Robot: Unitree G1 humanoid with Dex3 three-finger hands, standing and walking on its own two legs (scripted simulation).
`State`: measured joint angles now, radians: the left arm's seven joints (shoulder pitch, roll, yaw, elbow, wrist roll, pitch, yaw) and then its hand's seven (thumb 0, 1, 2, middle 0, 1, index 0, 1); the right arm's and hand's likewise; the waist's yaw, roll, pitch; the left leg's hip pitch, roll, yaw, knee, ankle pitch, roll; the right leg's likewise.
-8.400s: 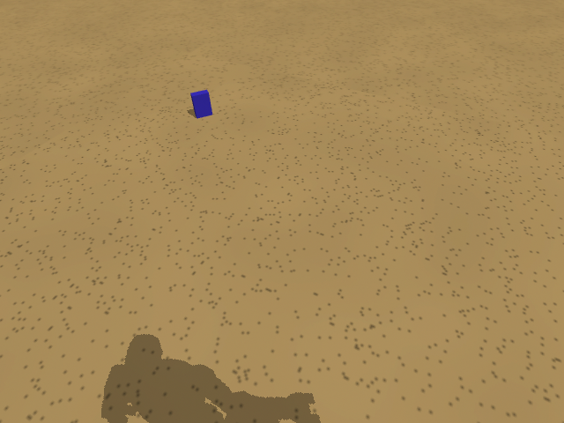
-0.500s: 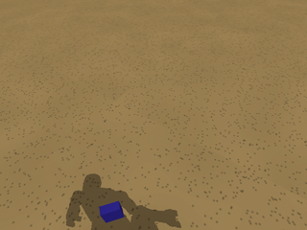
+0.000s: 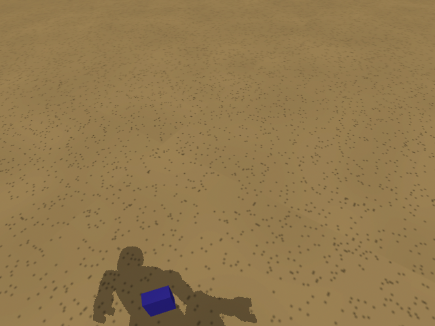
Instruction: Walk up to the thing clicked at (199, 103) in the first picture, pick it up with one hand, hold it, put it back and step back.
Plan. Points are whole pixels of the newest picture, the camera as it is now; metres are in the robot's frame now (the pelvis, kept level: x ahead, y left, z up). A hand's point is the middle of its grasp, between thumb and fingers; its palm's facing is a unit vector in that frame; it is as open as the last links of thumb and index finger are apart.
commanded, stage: stand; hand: left
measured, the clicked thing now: (159, 301) +0.37 +0.28 -0.70
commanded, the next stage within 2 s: go down in 0.32 s
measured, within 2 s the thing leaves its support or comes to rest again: neither
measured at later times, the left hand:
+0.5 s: hand out of the picture +0.10 +0.25 -0.16, palm faces +0.02 -0.94 -0.33, open 7.8 cm
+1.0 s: hand out of the picture +0.14 +0.28 -0.18, palm faces +0.06 -0.94 -0.33, open 16.6 cm
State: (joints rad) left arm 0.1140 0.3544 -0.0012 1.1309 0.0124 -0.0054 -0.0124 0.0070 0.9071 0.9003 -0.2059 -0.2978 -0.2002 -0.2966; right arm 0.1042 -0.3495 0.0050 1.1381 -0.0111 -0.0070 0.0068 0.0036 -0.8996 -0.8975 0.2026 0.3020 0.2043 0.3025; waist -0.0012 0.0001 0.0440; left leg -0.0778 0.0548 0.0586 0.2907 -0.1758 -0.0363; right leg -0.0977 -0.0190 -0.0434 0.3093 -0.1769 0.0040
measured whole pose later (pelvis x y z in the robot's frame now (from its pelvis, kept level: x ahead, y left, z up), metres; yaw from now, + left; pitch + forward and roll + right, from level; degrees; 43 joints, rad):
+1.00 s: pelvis -0.01 +0.02 -0.05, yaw +1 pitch +11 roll -1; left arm 0.16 0.33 0.22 0.68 0.06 0.13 -0.06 0.00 -0.37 0.07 -0.09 -0.07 -0.08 -0.07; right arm 0.26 -0.25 -0.04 0.65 0.02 -0.11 -0.04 0.01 -0.86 -0.88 0.20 0.30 0.20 0.30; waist -0.03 0.00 -0.07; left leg -0.64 0.06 0.03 0.88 -0.43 -0.01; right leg -0.63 -0.04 -0.05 0.84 -0.40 0.02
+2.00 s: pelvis -0.08 +0.02 -0.25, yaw -1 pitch +31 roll -4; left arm -0.18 0.65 0.70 0.89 -0.15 -0.31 -0.51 -0.01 -0.57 0.02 -0.07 -0.05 -0.08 -0.03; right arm 0.12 -0.31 0.04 0.65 -0.02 -0.22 -0.08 0.01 -0.88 -0.89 0.20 0.30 0.21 0.30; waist -0.02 -0.04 -0.16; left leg -1.65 0.06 -0.06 1.77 -0.65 -0.01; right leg -1.61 -0.05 -0.07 1.71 -0.63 0.01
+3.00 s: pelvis -0.11 +0.02 -0.38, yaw -4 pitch +31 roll -7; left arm -0.46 0.93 0.91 1.09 -0.20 -0.35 -0.72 -0.01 -0.59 0.09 -0.04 -0.11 -0.06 -0.09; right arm 0.07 -0.36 0.12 0.69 -0.06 -0.22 -0.08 0.01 -0.88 -0.89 0.21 0.30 0.21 0.30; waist -0.04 -0.06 -0.09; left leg -2.06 0.06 -0.12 2.18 -0.68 0.00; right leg -2.00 -0.04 -0.09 2.09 -0.64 0.02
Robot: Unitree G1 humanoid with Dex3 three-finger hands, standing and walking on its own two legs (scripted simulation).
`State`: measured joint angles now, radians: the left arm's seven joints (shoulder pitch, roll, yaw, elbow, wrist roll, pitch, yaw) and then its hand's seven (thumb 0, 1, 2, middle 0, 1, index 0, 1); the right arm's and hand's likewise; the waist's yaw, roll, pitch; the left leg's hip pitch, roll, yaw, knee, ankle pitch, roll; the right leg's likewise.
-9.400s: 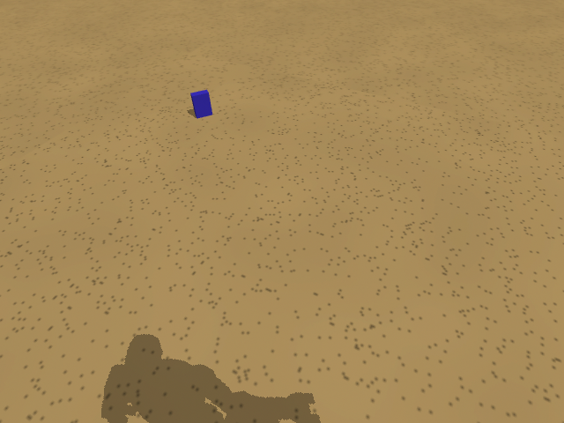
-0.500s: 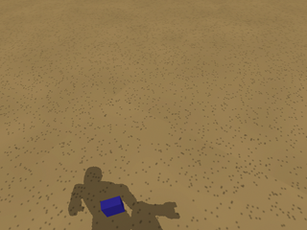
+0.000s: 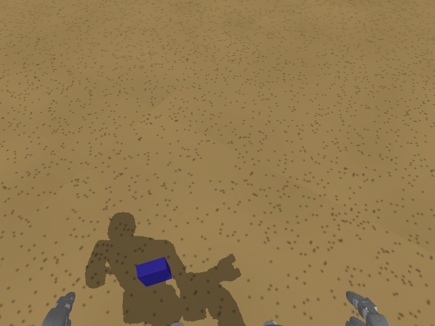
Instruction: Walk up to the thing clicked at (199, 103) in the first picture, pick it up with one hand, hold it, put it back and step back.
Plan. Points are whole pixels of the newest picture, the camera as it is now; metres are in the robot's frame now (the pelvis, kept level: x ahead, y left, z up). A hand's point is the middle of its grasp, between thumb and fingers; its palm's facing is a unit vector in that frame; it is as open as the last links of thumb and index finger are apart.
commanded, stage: go down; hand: left
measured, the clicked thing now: (155, 272) +0.38 +0.25 -0.65
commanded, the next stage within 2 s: none
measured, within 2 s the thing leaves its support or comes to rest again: neither
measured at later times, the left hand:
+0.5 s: hand out of the picture +0.14 +0.29 -0.15, palm faces +0.11 -0.94 -0.33, open 17.4 cm
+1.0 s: hand (60, 308) +0.21 +0.39 -0.25, palm faces +0.25 -0.95 -0.20, open 17.5 cm
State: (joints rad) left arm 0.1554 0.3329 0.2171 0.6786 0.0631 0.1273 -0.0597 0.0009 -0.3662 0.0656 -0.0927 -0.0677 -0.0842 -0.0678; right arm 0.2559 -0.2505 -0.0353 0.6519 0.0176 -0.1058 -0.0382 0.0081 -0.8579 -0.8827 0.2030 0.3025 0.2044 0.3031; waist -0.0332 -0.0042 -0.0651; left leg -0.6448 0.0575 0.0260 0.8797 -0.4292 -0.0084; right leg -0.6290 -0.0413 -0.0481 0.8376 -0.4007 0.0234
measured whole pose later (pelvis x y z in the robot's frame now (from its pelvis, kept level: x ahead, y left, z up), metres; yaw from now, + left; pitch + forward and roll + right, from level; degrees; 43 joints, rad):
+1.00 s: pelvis -0.06 +0.00 -0.20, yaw -1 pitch +31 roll -4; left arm -0.18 0.65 0.70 0.89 -0.15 -0.31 -0.51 -0.01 -0.57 0.02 -0.07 -0.05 -0.08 -0.03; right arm 0.12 -0.31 0.04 0.65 -0.02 -0.22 -0.08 0.01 -0.88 -0.89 0.20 0.30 0.21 0.30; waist -0.02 -0.04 -0.16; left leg -1.65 0.06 -0.06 1.77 -0.65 -0.01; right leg -1.61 -0.05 -0.07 1.71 -0.63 0.01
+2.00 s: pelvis -0.10 +0.00 -0.32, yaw -5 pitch +31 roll -7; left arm -0.46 0.93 0.91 1.09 -0.20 -0.35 -0.72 -0.01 -0.59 0.09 -0.04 -0.11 -0.06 -0.09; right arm 0.07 -0.36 0.12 0.69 -0.06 -0.22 -0.08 0.01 -0.88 -0.89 0.21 0.30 0.21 0.30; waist -0.04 -0.06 -0.09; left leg -2.06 0.06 -0.12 2.18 -0.68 0.00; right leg -2.00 -0.04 -0.09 2.09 -0.64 0.02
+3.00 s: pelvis -0.10 +0.00 -0.41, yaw -8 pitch +24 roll -10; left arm -0.55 0.90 0.92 1.30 -0.25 -0.70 -0.67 -0.01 -0.60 0.00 -0.09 -0.11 -0.10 -0.09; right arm -0.07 -0.38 0.24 0.67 -0.17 -0.18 -0.01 0.00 -0.89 -0.89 0.21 0.30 0.21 0.30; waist -0.11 -0.17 0.09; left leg -2.22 0.06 -0.21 2.49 -0.71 -0.01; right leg -2.13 -0.02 -0.13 2.34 -0.64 0.03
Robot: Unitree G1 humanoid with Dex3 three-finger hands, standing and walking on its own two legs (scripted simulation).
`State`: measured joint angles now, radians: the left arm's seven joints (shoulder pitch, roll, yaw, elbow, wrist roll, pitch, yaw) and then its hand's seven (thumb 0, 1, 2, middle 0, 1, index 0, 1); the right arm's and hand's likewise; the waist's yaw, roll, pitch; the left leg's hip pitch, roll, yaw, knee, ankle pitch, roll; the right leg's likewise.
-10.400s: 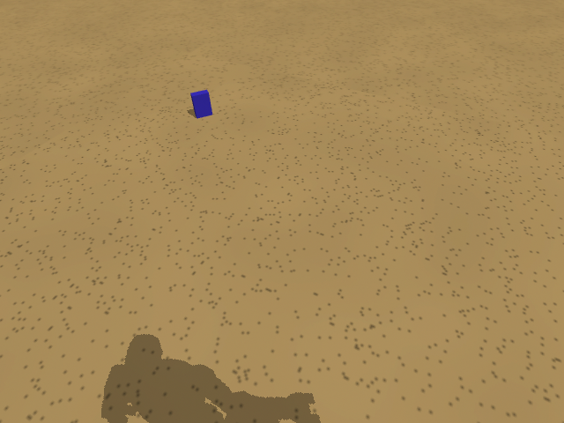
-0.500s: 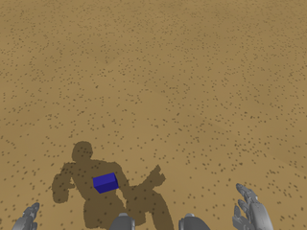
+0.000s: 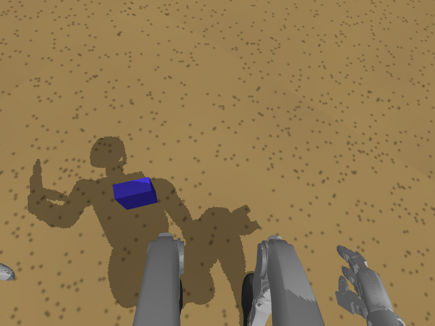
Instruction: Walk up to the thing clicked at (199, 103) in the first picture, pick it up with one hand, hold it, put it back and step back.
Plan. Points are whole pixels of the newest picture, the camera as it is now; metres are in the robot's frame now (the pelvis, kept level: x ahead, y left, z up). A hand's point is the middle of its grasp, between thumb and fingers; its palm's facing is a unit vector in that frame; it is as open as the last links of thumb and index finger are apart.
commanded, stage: go down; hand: left
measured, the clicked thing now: (137, 194) +0.44 +0.26 -0.45
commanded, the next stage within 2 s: approach in 1.42 s
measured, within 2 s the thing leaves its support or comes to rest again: neither
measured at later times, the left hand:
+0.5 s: hand out of the picture +0.30 +0.43 -0.10, palm faces +0.29 -0.95 -0.13, open 17.6 cm
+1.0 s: hand out of the picture +0.31 +0.45 -0.12, palm faces +0.30 -0.95 -0.10, open 17.5 cm
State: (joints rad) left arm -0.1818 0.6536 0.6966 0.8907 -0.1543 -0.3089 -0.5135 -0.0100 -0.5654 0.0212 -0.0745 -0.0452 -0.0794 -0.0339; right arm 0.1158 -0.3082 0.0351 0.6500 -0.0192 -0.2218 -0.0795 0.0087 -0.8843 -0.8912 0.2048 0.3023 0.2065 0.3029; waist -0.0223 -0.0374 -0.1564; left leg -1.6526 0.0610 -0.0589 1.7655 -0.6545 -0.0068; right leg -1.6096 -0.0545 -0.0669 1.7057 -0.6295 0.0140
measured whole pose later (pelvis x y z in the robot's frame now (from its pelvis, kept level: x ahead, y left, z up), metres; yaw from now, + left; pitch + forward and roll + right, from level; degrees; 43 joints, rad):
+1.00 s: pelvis -0.03 +0.00 -0.13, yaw -3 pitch +31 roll -7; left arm -0.46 0.93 0.91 1.09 -0.20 -0.35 -0.72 -0.01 -0.59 0.09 -0.04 -0.11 -0.06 -0.09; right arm 0.07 -0.36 0.12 0.69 -0.06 -0.22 -0.08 0.01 -0.88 -0.89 0.21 0.30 0.21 0.30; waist -0.04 -0.06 -0.09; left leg -2.06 0.06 -0.12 2.18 -0.68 0.00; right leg -2.00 -0.04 -0.09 2.09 -0.64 0.02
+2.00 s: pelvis -0.03 +0.00 -0.21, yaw -7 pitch +24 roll -10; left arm -0.55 0.90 0.92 1.30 -0.25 -0.70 -0.67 -0.01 -0.60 0.00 -0.09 -0.11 -0.10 -0.09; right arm -0.07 -0.38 0.24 0.67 -0.17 -0.18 -0.01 0.00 -0.89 -0.89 0.21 0.30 0.21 0.30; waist -0.11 -0.17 0.09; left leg -2.22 0.06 -0.21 2.49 -0.71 -0.01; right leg -2.13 -0.02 -0.13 2.34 -0.64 0.03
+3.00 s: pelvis -0.05 +0.02 -0.26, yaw -13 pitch +9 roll -17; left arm -0.55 0.84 0.67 1.46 -0.14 -1.12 -0.07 -0.01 -0.57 0.09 -0.08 -0.09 -0.11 -0.06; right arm -0.16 -0.39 0.50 0.55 -0.35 0.00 0.13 0.00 -0.89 -0.89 0.21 0.30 0.21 0.30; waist -0.20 -0.30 0.31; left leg -2.20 0.05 -0.37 2.68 -0.69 0.01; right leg -2.04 0.05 -0.24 2.41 -0.56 0.07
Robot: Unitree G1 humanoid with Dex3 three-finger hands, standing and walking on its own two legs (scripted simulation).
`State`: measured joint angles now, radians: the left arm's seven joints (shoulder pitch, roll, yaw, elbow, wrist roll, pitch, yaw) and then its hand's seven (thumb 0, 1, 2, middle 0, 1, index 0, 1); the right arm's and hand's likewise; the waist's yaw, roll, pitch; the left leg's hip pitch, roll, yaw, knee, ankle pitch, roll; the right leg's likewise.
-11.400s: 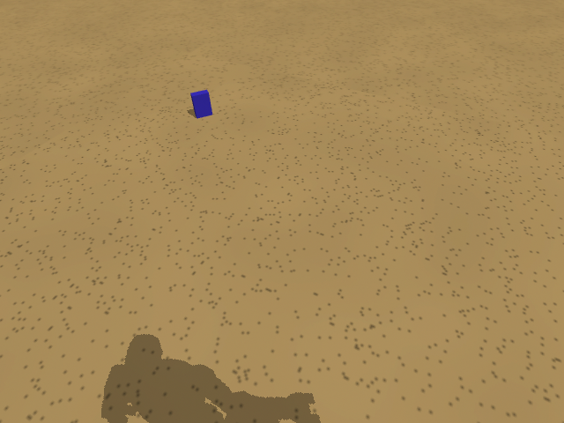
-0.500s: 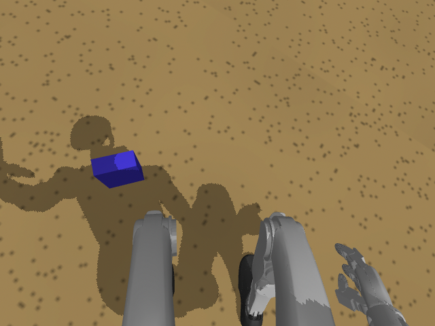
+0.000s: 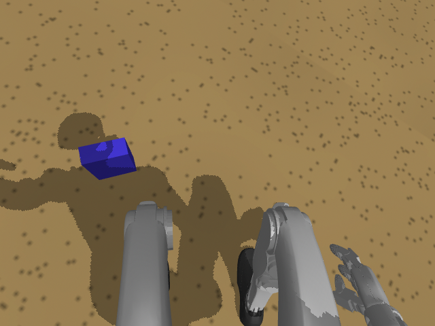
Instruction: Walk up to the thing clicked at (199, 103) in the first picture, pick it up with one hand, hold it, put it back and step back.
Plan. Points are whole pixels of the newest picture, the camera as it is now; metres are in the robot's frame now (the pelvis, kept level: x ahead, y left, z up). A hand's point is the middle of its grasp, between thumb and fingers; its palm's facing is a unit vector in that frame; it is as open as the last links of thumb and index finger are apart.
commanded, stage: go down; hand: left
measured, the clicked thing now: (110, 160) +0.46 +0.29 -0.33
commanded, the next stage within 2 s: approach in 0.42 s
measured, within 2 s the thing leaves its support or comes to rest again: neither
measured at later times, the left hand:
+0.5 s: hand out of the picture +0.32 +0.47 -0.01, palm faces +0.36 -0.93 -0.09, open 17.6 cm
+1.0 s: hand (20, 180) +0.35 +0.42 -0.18, palm faces +0.35 -0.94 +0.01, open 17.5 cm
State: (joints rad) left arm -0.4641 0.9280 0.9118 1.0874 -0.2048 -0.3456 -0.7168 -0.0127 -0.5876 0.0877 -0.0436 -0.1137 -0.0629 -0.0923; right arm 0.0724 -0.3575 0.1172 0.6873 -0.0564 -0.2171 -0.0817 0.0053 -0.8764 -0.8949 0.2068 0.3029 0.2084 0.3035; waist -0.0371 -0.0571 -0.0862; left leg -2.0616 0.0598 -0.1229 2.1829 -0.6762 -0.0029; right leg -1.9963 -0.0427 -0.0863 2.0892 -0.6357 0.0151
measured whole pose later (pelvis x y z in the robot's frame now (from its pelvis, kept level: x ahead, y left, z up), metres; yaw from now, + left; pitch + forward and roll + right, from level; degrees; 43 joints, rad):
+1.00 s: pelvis +0.00 +0.00 -0.09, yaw -4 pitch +24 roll -10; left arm -0.55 0.90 0.92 1.30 -0.25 -0.70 -0.67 -0.01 -0.60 0.00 -0.09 -0.11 -0.10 -0.09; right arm -0.07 -0.38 0.24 0.67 -0.17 -0.18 -0.01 0.00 -0.89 -0.89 0.21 0.30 0.21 0.30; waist -0.11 -0.17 0.09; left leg -2.22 0.06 -0.21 2.49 -0.71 -0.01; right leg -2.13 -0.02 -0.13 2.34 -0.64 0.03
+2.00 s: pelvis -0.02 +0.02 -0.13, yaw -9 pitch +9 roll -17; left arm -0.55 0.84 0.67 1.46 -0.14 -1.12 -0.07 -0.01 -0.57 0.09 -0.08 -0.09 -0.11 -0.06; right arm -0.16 -0.39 0.50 0.55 -0.35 0.00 0.13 0.00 -0.89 -0.89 0.21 0.30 0.21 0.30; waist -0.20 -0.30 0.31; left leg -2.20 0.05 -0.37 2.68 -0.69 0.01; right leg -2.04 0.05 -0.24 2.41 -0.56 0.07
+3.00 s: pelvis -0.02 +0.02 -0.12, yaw -11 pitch +9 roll -18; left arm -0.65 0.91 0.62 1.50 -0.08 -1.10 0.04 0.01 0.23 0.61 -0.70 -0.67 -0.68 -0.67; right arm -0.18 -0.38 0.54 0.53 -0.36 0.05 0.13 0.00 -0.85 -0.89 0.21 0.30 0.21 0.30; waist -0.23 -0.30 0.32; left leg -2.20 0.05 -0.39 2.67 -0.71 0.02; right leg -2.04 0.06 -0.25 2.38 -0.56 0.08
